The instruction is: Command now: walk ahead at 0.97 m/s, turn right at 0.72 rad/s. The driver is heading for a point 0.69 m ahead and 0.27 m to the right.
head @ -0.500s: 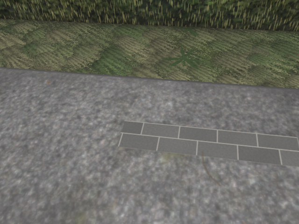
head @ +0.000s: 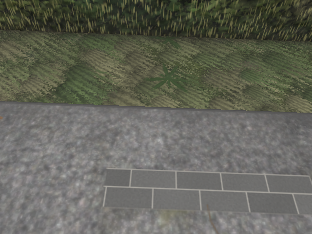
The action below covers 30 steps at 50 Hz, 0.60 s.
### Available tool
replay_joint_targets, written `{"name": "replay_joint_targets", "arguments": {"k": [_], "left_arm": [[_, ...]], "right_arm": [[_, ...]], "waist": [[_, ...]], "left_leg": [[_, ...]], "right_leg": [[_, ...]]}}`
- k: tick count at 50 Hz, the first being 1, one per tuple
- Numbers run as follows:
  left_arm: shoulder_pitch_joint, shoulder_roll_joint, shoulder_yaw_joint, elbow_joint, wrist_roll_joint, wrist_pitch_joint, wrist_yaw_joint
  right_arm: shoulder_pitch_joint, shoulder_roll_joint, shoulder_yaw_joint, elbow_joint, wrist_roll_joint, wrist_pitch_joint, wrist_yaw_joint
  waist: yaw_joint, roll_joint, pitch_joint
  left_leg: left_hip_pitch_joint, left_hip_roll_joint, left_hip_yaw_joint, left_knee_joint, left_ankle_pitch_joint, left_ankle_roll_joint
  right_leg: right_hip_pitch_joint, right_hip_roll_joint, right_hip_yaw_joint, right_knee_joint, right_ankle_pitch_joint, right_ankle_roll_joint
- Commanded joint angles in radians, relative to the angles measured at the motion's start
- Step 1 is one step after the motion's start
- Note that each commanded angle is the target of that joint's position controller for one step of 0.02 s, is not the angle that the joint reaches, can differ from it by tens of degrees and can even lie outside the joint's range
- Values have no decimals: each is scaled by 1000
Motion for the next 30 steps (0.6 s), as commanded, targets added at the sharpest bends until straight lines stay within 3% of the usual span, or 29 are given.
{"name": "replay_joint_targets", "arguments": {"k": [1,4,6,8,9,10,11,12,13,14,15,16,17,18,20,21,24,26,27,28,29,30], "left_arm": [[-89,-27,-20,-89,-5,3,-15],[-176,-12,-36,-133,0,-1,-27],[-167,18,-37,-138,-4,2,-29],[12,83,-17,-93,-4,17,-19],[204,133,7,-40,-1,24,-8],[423,194,41,30,0,24,10],[396,205,60,49,-21,14,31],[273,231,61,41,-28,16,35],[198,265,59,-5,0,15,39],[177,205,54,-30,14,11,46],[142,146,42,-26,23,2,51],[113,142,36,-22,20,-12,55],[96,155,36,-33,13,-34,61],[85,143,28,-31,8,-51,63],[80,165,32,-39,2,-77,59],[89,165,35,-38,2,-82,58],[144,175,48,-21,-15,-82,39],[160,192,57,-17,-14,-79,36],[151,199,61,-21,-12,-78,39],[142,216,65,-25,-9,-78,42],[114,248,72,-32,0,-79,41],[40,264,74,-50,4,-82,38]], "right_arm": [[-28,-29,4,-26,0,-33,-1],[-13,-63,7,0,-3,-27,-26],[-23,-128,-2,-4,-3,-24,-52],[-75,-202,-21,-22,-5,-9,-79],[-141,-232,-32,-45,-11,5,-81],[-220,-246,-41,-74,-13,19,-74],[-249,-170,-30,-70,-3,28,-42],[-256,-24,16,-135,-31,10,-28],[-169,-16,31,-248,-6,-15,-18],[-183,-78,34,-243,-24,-43,-14],[-211,-124,24,-227,-23,-49,-11],[-241,-121,28,-228,-40,-39,-14],[-234,-113,34,-224,-56,-17,-14],[-245,-103,41,-226,-59,8,-12],[-350,-95,51,-270,-50,27,-4],[-409,-85,57,-294,-38,26,2],[-503,-42,73,-334,-1,24,6],[-512,-64,66,-345,5,21,1],[-485,-87,57,-340,4,17,-4],[-420,-123,41,-322,3,14,-13],[-294,-178,16,-290,8,9,-25],[-80,-224,-9,-238,8,4,-39]], "waist": [[30,155,148],[50,106,172],[87,124,116],[200,175,-1],[297,181,-81],[394,131,-145],[348,-50,-73],[193,-205,44],[81,-227,-128],[80,-51,-84],[37,92,33],[-4,146,82],[-31,168,101],[-50,179,122],[-28,163,145],[-4,139,149],[81,53,81],[102,7,40],[88,-5,14],[58,-12,-38],[-16,-17,-123],[-152,-11,-214]], "left_leg": [[-112,181,12,-202,632,-78],[-32,177,94,-202,929,-88],[9,206,112,-115,1333,-89],[48,258,93,110,1615,-83],[-1,277,66,334,1644,-70],[-130,262,27,682,1463,-50],[-330,72,27,1116,463,-29],[-655,-52,-75,1408,-131,-25],[-873,-54,-279,1452,-145,-50],[-923,2,-334,1345,-96,-32],[-894,47,-333,1236,-28,-37],[-840,75,-332,1156,-21,-53],[-781,102,-332,1080,-13,-74],[-719,128,-318,993,-8,-96],[-622,147,-264,766,81,-127],[-578,146,-248,643,165,-132],[-453,85,-204,357,427,-102],[-414,52,-210,260,451,-79],[-362,32,-221,209,428,-71],[-278,2,-229,188,373,-64],[-143,-13,-240,200,284,-55],[79,19,-244,209,220,-46]], "right_leg": [[-68,13,-66,-60,110,-11],[-31,58,-163,-283,128,-54],[143,129,-234,-412,131,-86],[365,182,-237,-422,60,-115],[555,196,-198,-422,-1,-144],[783,180,-100,-513,-56,-197],[860,146,-8,-657,-50,-245],[839,104,204,-555,210,-265],[985,-54,659,-789,-68,-443],[926,-125,838,-1010,-381,-415],[767,-113,797,-1065,-441,-361],[638,-76,722,-1060,-357,-330],[533,-32,640,-1059,-286,-312],[415,11,569,-1076,-252,-296],[281,81,455,-1115,-123,-279],[260,110,410,-1111,-34,-261],[359,147,354,-1065,222,-180],[478,121,371,-1014,345,-150],[527,118,379,-959,423,-126],[577,117,388,-866,554,-101],[596,117,389,-703,636,-77],[509,144,368,-466,595,-57]]}}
